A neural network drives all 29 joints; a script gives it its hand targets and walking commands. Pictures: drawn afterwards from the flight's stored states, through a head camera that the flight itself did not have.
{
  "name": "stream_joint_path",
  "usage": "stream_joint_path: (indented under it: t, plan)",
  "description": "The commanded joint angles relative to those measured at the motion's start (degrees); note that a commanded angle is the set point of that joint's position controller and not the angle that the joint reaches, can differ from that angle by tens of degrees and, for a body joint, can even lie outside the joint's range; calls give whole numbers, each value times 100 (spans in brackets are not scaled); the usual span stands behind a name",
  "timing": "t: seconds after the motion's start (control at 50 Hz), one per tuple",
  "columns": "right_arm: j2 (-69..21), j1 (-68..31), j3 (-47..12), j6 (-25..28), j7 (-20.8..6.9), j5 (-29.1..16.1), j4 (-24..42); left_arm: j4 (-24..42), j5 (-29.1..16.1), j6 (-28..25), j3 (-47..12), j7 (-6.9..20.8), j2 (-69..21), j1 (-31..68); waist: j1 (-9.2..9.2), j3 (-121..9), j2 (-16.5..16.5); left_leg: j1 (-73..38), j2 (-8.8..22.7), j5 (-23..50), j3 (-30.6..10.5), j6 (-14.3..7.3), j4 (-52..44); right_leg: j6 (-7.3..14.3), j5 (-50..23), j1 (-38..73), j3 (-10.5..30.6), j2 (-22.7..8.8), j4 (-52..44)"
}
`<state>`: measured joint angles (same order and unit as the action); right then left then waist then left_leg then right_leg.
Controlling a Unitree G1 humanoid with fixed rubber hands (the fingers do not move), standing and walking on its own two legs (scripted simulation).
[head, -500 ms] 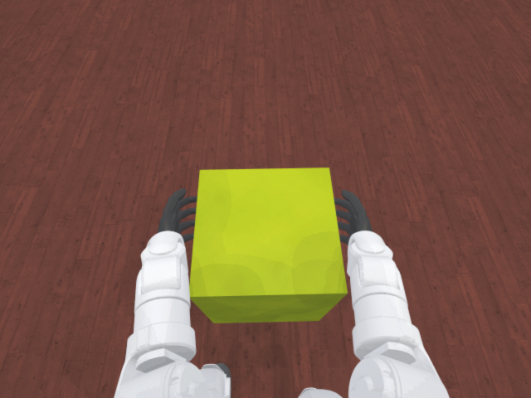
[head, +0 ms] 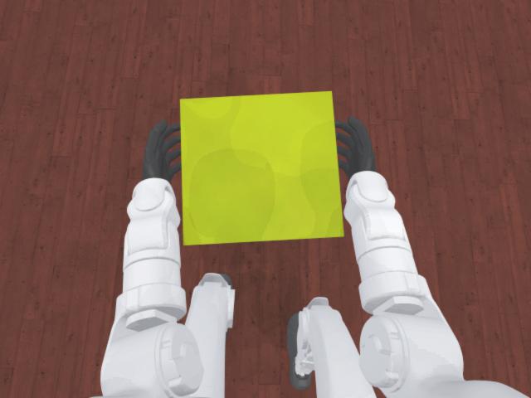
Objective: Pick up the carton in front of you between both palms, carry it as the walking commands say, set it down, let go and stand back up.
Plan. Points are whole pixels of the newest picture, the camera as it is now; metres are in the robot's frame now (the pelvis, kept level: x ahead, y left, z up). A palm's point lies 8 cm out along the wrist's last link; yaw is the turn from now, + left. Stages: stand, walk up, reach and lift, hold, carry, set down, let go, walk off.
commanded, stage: set down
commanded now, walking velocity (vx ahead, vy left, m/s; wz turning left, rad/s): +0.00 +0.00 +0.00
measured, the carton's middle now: (260, 181) +0.43 +0.06 -0.15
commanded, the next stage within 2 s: none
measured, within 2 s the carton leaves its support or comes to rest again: neither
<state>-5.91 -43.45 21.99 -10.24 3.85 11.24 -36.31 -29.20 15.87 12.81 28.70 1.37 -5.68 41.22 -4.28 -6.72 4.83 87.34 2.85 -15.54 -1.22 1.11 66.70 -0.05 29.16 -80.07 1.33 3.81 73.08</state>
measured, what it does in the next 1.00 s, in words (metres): lowers itself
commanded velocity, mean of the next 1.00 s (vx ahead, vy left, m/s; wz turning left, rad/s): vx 0.00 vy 0.00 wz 0.00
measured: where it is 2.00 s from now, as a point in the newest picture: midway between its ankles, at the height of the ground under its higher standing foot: (258, 343)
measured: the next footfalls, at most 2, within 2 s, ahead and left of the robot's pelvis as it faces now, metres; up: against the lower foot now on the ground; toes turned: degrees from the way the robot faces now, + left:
none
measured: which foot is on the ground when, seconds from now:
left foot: down 0.00-1.00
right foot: down 0.00-1.00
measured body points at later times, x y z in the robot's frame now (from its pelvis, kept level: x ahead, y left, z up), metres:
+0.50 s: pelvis -0.03 +0.01 -0.13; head +0.27 +0.04 +0.21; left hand +0.43 +0.23 -0.24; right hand +0.50 -0.06 -0.23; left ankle +0.12 +0.14 -0.60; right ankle +0.03 -0.12 -0.60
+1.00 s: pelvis -0.04 -0.01 -0.22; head +0.32 +0.01 +0.05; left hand +0.45 +0.26 -0.36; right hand +0.54 -0.03 -0.39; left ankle +0.12 +0.14 -0.60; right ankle +0.03 -0.12 -0.60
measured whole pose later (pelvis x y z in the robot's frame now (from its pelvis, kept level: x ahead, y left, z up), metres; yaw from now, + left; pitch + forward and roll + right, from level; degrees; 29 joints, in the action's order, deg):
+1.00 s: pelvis -0.04 -0.01 -0.22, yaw +1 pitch +49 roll +2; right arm 11.7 -80.8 9.3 -13.9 5.6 7.9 -57.5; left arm -41.9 10.4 15.1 36.3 -2.6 2.7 71.3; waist -11.3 3.9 3.1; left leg 136.0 2.8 -19.8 -2.2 3.1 106.5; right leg 0.1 37.8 -129.1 1.0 5.9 117.7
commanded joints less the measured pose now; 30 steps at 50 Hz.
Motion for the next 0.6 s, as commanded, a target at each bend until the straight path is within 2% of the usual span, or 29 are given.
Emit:
stream_joint_path:
  t: [0.0,0.14,0.22,0.38,0.58]
  plan:
    - [-4804,-3111,-2715,-65,-1322,-237,-323,-554,-338,157,-2937,1123,-4748,2814,-242,-4360,-139,-3874,-984,961,257,-32,297,-116,-642,-254,-17,688,-865]
    - [-4525,-3692,-2502,-128,-1487,-317,-592,-564,-478,278,-3005,922,-4886,3367,-242,-5141,-413,-3548,-986,1022,236,96,934,-23,-494,-1403,-194,827,15]
    - [-4438,-3989,-2570,-156,-1532,-468,-650,-446,-603,294,-3069,788,-4877,3650,-300,-5544,-428,-3367,-980,1107,229,153,1271,-15,-509,-1828,-239,865,443]
    - [-4297,-4579,-2758,-222,-1542,-683,-707,-276,-762,301,-3029,675,-4641,4238,-448,-5928,-229,-2712,-973,1157,306,179,1963,-45,-436,-2457,-289,858,1152]
    - [-4016,-5215,-2732,-305,-1414,-702,-1026,-333,-839,305,-2619,692,-4139,5002,-611,-5901,55,-1570,-904,1021,522,214,2781,-53,-284,-2888,-288,803,1821]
